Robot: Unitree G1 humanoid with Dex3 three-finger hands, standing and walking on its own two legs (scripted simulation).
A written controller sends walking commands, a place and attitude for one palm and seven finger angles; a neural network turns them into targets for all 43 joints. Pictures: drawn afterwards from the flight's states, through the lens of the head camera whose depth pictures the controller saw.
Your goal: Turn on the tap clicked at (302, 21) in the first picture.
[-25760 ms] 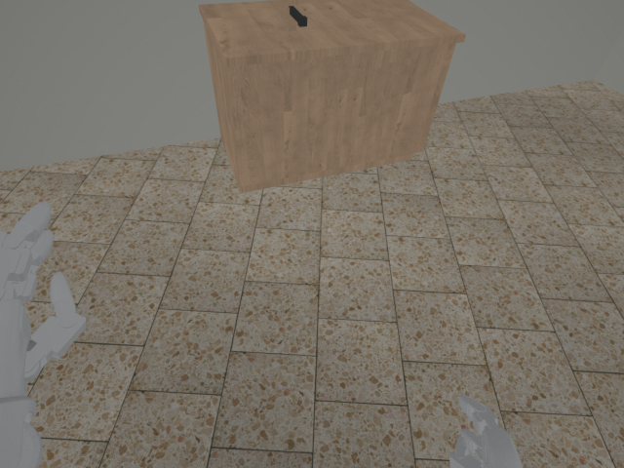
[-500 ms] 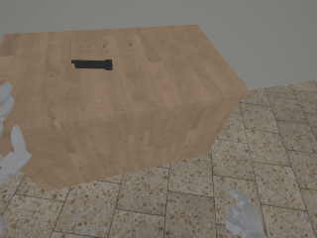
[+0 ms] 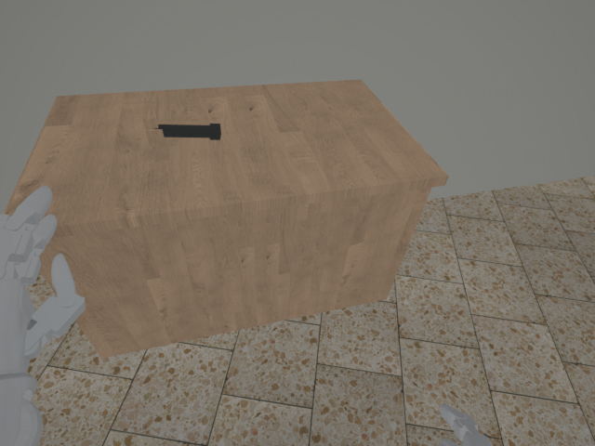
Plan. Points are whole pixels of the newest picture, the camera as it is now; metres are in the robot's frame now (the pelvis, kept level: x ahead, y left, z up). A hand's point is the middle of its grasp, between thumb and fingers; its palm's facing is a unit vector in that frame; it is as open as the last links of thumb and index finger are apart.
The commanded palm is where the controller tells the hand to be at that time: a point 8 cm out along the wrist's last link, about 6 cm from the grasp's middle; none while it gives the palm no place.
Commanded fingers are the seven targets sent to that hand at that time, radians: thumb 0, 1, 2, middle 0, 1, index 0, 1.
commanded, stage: stop stepping back and stand still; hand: left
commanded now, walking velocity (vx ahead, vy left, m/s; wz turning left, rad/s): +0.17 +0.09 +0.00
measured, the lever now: (215, 131) +0.79 +0.24 +0.02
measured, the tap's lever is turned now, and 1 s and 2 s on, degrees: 79 79 79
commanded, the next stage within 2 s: stand and check the lever's angle in 0.60 s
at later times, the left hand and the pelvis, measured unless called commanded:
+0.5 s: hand (86, 337) +0.18 +0.21 +0.17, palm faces +0.38 -0.87 -0.32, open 7.5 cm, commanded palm +0.13 +0.26 +0.19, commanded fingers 0.00 0.90 0.90 -0.20 -0.30 -0.20 -0.30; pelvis -0.03 -0.02 +0.01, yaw +1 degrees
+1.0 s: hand (59, 289) +0.21 +0.25 +0.18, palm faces +0.42 -0.83 -0.37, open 7.5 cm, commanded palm +0.16 +0.29 +0.19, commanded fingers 0.00 0.90 0.90 -0.20 -0.30 -0.20 -0.30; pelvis +0.01 +0.00 +0.02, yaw +1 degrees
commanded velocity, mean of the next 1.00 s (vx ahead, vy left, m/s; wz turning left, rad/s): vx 0.04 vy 0.04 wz -0.01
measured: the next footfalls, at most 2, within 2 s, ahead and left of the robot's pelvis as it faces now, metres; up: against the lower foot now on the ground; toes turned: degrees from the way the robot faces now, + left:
left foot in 0.06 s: +0.01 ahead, +0.12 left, +0.00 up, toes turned +2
right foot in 0.30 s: +0.07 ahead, -0.11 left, +0.00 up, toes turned +0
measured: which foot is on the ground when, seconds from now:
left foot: up 0.00-0.04, down 0.06-0.30, up 0.32-0.52, down 0.54-1.00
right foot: down 0.00-0.06, up 0.08-0.28, down 0.30-1.00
